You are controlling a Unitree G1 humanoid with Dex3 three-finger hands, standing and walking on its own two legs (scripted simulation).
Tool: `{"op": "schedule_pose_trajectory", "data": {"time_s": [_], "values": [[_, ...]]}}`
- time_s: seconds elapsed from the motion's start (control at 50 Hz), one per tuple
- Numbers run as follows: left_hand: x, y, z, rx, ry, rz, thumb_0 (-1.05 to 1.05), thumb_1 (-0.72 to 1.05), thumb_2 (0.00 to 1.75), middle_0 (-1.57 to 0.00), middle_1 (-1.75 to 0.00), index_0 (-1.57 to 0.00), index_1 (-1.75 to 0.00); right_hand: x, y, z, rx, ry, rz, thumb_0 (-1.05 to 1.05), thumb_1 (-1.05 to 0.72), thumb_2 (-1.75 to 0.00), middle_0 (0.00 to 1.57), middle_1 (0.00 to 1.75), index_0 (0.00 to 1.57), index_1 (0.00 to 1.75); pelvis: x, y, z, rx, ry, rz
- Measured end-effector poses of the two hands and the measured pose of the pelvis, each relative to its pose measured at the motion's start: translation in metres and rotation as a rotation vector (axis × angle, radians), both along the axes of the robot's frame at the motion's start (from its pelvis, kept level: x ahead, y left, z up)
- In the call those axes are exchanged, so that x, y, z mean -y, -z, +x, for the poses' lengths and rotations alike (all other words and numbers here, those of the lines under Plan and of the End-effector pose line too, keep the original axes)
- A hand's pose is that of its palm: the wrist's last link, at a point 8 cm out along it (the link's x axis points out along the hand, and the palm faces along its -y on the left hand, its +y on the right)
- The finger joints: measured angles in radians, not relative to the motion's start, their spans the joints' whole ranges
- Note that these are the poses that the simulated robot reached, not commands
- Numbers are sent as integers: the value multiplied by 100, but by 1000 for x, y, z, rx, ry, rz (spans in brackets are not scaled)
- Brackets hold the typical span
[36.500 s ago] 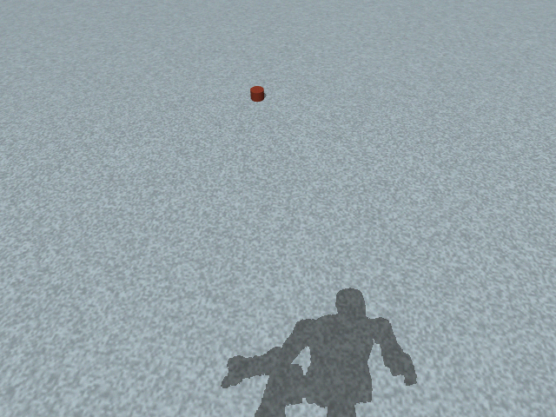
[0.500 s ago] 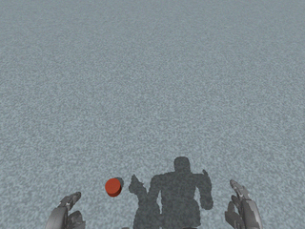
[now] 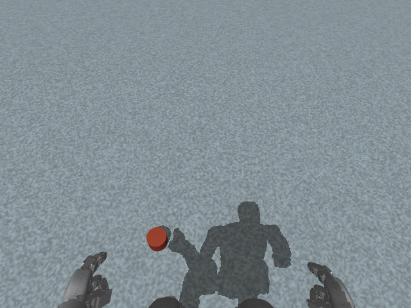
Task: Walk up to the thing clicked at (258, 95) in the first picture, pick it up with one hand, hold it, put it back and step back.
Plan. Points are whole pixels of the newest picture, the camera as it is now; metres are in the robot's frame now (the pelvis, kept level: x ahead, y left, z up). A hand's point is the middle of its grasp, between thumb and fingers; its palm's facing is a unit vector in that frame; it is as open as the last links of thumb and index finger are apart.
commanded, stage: stand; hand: left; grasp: from above
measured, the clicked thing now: (157, 239) +0.48 +0.23 -0.70
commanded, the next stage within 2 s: none
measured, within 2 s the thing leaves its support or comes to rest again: neither
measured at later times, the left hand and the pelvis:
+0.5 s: hand out of the picture +0.05 +0.24 -0.12, palm faces +0.01 -0.95 -0.31, open 7.3 cm; pelvis +0.00 +0.01 +0.04, yaw -1 degrees
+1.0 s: hand out of the picture +0.03 +0.24 -0.11, palm faces -0.02 -0.95 -0.32, open 7.3 cm; pelvis -0.02 +0.00 +0.05, yaw -1 degrees
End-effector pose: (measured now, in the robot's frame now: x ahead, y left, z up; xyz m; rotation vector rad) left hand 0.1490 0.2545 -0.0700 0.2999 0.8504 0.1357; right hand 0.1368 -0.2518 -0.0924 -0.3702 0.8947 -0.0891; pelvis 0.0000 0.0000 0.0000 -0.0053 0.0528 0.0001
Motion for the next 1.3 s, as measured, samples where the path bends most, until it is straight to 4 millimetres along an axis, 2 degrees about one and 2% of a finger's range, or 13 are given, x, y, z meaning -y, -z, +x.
{"op": "schedule_pose_trajectory", "data": {"time_s": [0.1,0.2,0.34,0.5,0.68,1.0,1.14,1.3], "values": [[-18,11,-28,-109,-46,20,1,91,90,-20,-30,-21,-30,14,-1,-23,-93,70,11,1,-90,-89,21,30,20,30,-2,-10,0,35,7,7],[-27,17,-57,-210,-84,23,1,91,90,-20,-30,-20,-30,21,-4,-43,-153,128,8,1,-91,-89,21,30,20,30,-5,-20,2,69,11,5],[-28,17,-87,-304,-115,1,1,91,90,-20,-30,-20,-30,14,-7,-66,-224,167,24,1,-91,-89,20,30,20,30,-10,-33,0,104,14,3],[-28,13,-105,-360,-131,-4,1,91,90,-20,-30,-21,-30,7,-7,-86,-275,191,49,0,-91,-89,21,30,20,30,-11,-43,-5,129,20,8],[-31,8,-115,-381,-135,13,1,91,90,-20,-30,-21,-30,14,-8,-98,-295,211,54,0,-91,-89,21,30,20,30,-8,-47,-12,145,21,9],[-26,7,-120,-408,-120,16,1,91,90,-20,-30,-21,-30,32,-10,-118,-338,236,40,0,-91,-89,20,30,20,30,-1,-48,-19,137,26,7],[-20,9,-118,-428,-116,4,1,91,90,-20,-30,-21,-30,31,-8,-122,-364,242,47,0,-91,-89,20,30,20,30,1,-49,-14,128,29,7],[-9,12,-106,-431,-105,-17,1,91,90,-20,-30,-20,-30,20,-4,-115,-375,240,74,0,-91,-89,20,30,20,30,2,-49,-6,120,32,8]]}}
